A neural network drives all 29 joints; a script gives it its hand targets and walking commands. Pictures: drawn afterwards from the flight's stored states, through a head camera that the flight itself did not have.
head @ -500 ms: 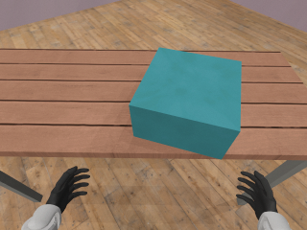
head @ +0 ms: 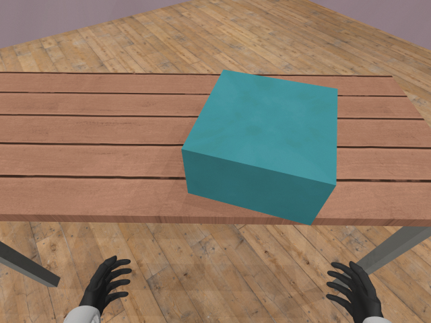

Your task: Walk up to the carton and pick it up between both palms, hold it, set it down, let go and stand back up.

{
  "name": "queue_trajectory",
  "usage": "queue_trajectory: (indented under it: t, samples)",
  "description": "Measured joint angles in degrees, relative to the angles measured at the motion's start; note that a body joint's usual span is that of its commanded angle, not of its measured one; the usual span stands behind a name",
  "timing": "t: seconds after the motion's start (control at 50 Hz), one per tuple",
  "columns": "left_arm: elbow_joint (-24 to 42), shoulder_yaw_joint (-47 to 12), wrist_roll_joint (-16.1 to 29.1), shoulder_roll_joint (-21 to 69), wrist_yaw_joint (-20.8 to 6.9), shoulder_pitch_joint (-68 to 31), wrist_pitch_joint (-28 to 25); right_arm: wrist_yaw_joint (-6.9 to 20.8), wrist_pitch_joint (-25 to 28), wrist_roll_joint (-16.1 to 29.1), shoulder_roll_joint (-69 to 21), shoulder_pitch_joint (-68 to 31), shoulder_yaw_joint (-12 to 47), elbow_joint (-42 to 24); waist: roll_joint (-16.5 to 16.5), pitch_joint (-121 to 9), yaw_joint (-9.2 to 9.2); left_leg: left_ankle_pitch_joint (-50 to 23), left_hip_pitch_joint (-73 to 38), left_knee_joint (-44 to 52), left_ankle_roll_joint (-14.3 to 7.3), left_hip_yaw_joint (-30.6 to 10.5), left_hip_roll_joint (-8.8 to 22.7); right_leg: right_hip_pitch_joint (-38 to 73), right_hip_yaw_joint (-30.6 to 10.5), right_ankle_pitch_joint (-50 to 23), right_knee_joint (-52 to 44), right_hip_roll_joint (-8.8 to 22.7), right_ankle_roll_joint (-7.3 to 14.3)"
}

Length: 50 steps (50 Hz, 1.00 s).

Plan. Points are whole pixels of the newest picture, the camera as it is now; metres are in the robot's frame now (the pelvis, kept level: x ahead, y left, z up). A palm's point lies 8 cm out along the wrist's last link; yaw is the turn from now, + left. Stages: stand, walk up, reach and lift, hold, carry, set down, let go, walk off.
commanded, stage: set down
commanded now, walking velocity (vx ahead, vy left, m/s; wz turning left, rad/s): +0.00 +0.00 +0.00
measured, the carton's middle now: (263, 140) +0.49 -0.06 +0.05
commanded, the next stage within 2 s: let go in 0.88 s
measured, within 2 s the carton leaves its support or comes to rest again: neither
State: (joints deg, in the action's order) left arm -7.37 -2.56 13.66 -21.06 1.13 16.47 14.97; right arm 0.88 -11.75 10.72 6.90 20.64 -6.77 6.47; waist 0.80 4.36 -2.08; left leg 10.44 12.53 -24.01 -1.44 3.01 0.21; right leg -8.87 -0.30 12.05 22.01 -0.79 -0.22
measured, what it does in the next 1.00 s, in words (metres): stands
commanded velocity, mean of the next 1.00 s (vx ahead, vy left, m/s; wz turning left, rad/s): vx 0.00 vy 0.00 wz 0.00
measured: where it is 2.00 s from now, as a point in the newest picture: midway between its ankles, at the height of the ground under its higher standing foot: outside the picture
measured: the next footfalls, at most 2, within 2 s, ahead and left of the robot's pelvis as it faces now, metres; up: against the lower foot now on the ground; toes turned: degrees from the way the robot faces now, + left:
none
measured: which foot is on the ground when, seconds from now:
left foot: down 0.00-1.00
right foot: down 0.00-1.00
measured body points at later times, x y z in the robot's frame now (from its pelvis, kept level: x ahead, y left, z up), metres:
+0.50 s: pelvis +0.00 +0.00 +0.00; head +0.02 +0.01 +0.45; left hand +0.17 +0.24 -0.07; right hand +0.17 -0.22 -0.07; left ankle +0.03 +0.10 -0.74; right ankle +0.00 -0.12 -0.74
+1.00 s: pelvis +0.00 +0.00 +0.00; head +0.03 +0.01 +0.45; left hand +0.17 +0.23 -0.09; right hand +0.18 -0.22 -0.10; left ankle +0.03 +0.10 -0.74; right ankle +0.00 -0.12 -0.74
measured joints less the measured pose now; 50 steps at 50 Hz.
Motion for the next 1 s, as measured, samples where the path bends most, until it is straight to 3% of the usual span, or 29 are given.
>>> queue_trajectory:
  t: [0.16, 0.42, 0.74, 1.0]
  samples:
    - [-4.85, -0.17, -2.34, 2.11, 1.11, -0.78, -2.06, 1.57, 5.2, -1.55, 0.07, -2.52, -0.01, 9.63, -0.02, 0.42, 0.0, 0.01, 0.0, 0.0, 0.0, 0.0, 0.0, 0.0, 0.0, 0.01, 0.0, 0.0, 0.01]
    - [-9.73, -0.78, -4.58, 4.46, 2.51, -1.86, -4.53, 3.24, 12.22, -2.61, 0.12, -5.7, 0.0, 18.74, -0.05, -0.52, 0.0, 0.01, -0.01, 0.0, 0.0, 0.0, 0.0, 0.01, 0.0, 0.01, 0.0, 0.0, 0.04]
    - [-16.28, -0.89, -6.91, 6.3, 2.98, -4.36, -5.47, 3.7, 16.11, -5.14, 0.21, -10.77, 0.0, 29.91, -0.05, -0.39, 0.0, 0.03, 0.0, 0.0, 0.0, 0.0, 0.0, 0.0, 0.01, 0.02, 0.0, 0.0, 0.05]
    - [-18.41, -0.96, -7.79, 6.94, 2.98, -5.18, -6.22, 3.36, 18.5, -5.42, 0.26, -12.58, -0.01, 35.15, -0.05, -0.17, 0.0, 0.27, 0.0, 0.0, 0.0, 0.0, 0.0, 0.0, 0.01, 0.25, 0.0, 0.0, 0.05]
